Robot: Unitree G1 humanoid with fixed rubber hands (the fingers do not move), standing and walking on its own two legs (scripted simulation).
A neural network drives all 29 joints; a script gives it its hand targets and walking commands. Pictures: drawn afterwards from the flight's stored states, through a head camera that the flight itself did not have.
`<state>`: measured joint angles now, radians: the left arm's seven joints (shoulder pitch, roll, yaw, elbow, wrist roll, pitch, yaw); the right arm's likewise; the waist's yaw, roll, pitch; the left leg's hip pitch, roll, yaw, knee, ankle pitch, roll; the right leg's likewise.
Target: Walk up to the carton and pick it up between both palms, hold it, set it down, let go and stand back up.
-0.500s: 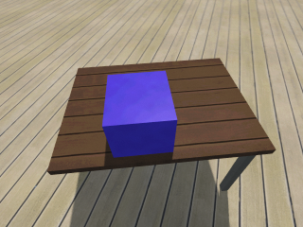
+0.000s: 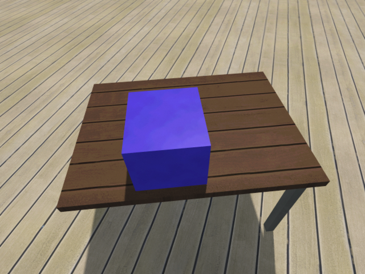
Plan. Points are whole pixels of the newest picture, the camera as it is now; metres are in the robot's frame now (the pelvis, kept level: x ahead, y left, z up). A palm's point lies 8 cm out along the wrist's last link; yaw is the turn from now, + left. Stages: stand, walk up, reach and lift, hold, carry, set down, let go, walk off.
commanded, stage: stand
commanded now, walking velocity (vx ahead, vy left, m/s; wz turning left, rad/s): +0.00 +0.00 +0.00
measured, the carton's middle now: (167, 137) +0.57 +0.07 -0.11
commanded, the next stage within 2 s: none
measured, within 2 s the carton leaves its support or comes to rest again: neither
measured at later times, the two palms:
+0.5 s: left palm out of the picture -0.04 +0.18 -0.15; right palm out of the picture -0.04 -0.21 -0.15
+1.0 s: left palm out of the picture -0.04 +0.17 -0.15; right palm out of the picture -0.04 -0.21 -0.15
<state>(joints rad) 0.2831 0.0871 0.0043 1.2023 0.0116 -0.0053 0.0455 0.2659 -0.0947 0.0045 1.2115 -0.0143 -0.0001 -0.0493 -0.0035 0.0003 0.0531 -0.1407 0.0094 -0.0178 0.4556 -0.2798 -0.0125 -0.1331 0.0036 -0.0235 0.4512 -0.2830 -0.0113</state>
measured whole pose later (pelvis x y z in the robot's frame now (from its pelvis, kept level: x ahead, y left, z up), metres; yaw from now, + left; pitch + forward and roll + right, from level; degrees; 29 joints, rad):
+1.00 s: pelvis -0.01 -0.02 +0.00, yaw +0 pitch -2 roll +0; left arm 0.31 0.08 0.00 1.17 0.01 -0.02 0.04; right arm 0.30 -0.09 0.01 1.21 -0.01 0.00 -0.05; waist 0.00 0.01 0.04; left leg -0.15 0.04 -0.02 0.44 -0.26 -0.04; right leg -0.15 0.04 -0.03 0.43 -0.26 -0.04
